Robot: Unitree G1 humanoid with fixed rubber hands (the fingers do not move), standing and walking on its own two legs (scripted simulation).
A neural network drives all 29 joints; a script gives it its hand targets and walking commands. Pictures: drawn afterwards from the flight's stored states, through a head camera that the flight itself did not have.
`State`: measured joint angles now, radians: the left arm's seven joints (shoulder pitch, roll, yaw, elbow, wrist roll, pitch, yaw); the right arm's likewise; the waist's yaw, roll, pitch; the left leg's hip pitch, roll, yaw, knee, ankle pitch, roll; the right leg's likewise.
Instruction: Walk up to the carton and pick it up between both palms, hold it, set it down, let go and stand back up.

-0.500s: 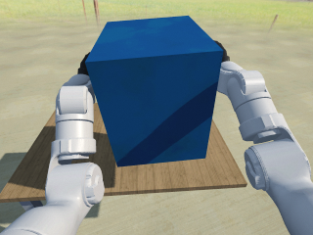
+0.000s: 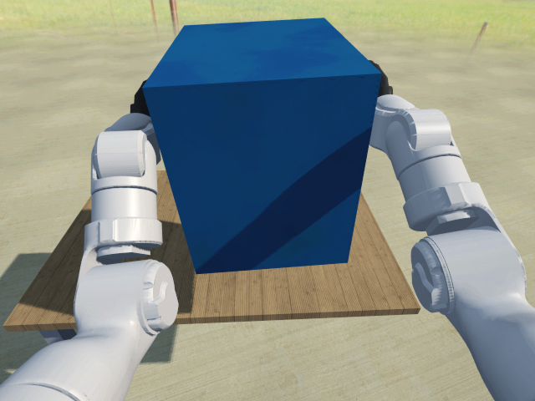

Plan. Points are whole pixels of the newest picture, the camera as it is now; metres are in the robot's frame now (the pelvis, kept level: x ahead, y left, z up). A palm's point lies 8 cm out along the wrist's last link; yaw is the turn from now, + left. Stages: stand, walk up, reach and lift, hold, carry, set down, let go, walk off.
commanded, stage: hold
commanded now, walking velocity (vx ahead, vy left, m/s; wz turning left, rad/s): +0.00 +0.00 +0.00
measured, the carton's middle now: (263, 140) +0.41 +0.02 +0.25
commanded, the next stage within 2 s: none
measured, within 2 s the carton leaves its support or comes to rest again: neither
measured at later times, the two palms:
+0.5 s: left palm (149, 135) +0.38 +0.18 +0.28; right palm (374, 116) +0.38 -0.14 +0.30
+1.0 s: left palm (145, 125) +0.37 +0.18 +0.29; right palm (375, 109) +0.38 -0.14 +0.32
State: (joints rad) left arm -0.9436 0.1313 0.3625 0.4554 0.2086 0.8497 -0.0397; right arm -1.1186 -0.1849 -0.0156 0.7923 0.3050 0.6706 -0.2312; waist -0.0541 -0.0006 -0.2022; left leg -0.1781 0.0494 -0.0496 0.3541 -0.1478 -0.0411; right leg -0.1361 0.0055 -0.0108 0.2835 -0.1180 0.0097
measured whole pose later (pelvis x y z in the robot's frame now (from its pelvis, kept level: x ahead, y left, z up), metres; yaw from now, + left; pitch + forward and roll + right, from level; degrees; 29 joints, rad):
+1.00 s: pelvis +0.00 +0.00 +0.00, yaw +0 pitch -1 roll -1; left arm -0.96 0.15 0.35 0.49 0.20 0.84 -0.04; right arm -1.13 -0.19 -0.02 0.81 0.30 0.67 -0.23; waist -0.06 0.00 -0.21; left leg -0.18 0.05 -0.05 0.36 -0.15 -0.04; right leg -0.14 0.00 -0.01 0.28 -0.12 0.01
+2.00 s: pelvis +0.01 +0.00 +0.00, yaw +0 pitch -1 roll -1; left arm -0.96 0.15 0.34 0.50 0.20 0.83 -0.05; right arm -1.13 -0.19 0.00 0.82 0.31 0.67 -0.23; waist -0.06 -0.01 -0.21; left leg -0.18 0.04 -0.05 0.36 -0.16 -0.04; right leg -0.13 0.00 -0.01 0.27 -0.12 0.01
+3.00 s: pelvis +0.01 +0.01 +0.00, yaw +0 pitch -2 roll -1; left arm -0.94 0.14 0.33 0.48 0.21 0.84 -0.04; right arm -1.12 -0.20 0.03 0.81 0.34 0.67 -0.24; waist -0.07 -0.01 -0.21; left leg -0.16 0.04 -0.05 0.36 -0.17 -0.04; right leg -0.11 0.00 -0.01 0.26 -0.13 0.02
